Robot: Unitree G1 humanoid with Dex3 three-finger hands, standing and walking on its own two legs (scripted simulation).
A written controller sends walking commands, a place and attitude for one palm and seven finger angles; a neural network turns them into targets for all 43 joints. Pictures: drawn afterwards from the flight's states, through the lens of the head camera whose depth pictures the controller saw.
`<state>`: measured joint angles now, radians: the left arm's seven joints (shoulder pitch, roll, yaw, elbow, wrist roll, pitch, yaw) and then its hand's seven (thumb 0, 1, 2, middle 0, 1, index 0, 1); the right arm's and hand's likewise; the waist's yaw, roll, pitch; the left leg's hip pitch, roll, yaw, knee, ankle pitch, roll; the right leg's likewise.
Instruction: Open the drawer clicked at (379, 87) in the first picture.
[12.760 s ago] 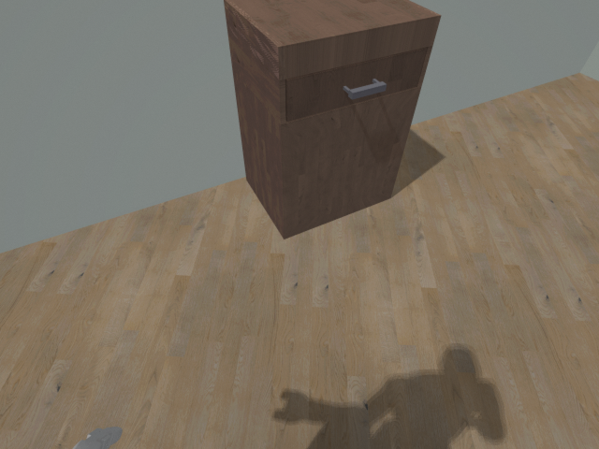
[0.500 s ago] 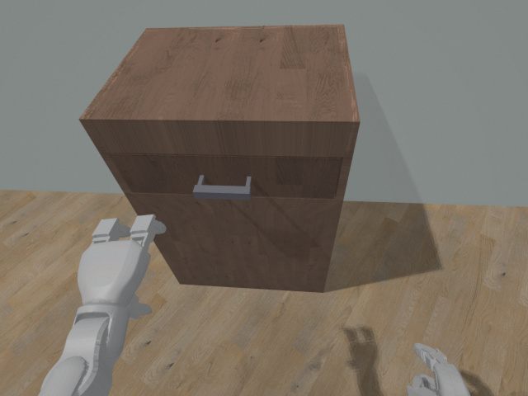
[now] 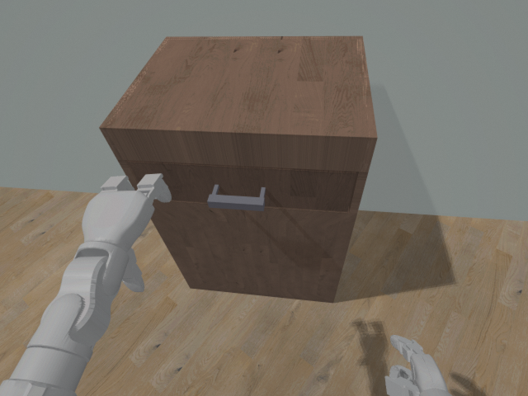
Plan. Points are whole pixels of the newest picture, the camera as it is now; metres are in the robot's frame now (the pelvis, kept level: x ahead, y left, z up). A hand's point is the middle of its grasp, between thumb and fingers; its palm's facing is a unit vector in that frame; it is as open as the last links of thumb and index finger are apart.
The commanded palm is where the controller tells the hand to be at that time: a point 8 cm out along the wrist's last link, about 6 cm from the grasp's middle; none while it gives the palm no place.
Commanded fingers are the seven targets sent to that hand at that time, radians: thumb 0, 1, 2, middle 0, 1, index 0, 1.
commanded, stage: raise the hand with hooked fingers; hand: left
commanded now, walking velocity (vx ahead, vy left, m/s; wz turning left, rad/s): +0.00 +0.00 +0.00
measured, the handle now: (237, 196) +0.55 +0.16 -0.11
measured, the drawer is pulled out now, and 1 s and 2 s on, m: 0.00 0.00 0.00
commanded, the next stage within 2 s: move the hooked fingers above the handle in 0.28 s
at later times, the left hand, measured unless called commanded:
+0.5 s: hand (144, 244) +0.30 +0.23 +0.06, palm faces +0.01 -0.07 -1.00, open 13.9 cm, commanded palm +0.29 +0.23 +0.12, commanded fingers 0.00 -0.50 0.30 -0.30 -1.20 -0.30 -1.20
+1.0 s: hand (185, 228) +0.37 +0.20 +0.01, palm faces -0.07 -0.04 -1.00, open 13.8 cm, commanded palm +0.36 +0.21 +0.07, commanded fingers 0.00 -0.50 0.30 -0.30 -1.20 -0.30 -1.20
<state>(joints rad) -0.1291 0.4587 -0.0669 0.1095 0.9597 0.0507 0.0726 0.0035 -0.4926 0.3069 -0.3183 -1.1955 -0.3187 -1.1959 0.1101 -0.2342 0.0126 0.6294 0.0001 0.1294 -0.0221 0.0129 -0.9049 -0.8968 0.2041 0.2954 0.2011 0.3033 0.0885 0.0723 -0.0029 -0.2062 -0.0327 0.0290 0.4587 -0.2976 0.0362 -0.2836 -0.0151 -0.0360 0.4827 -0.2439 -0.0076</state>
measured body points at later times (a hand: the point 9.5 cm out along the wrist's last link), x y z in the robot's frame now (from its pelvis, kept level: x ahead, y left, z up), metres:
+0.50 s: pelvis -0.01 +0.00 +0.00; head +0.02 -0.04 +0.45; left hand +0.30 +0.24 +0.12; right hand +0.18 -0.22 -0.12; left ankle -0.04 +0.09 -0.74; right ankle +0.00 -0.12 -0.74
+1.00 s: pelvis -0.02 -0.01 -0.01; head +0.04 -0.04 +0.44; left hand +0.37 +0.20 +0.07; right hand +0.09 -0.27 -0.15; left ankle -0.04 +0.09 -0.74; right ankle +0.00 -0.12 -0.74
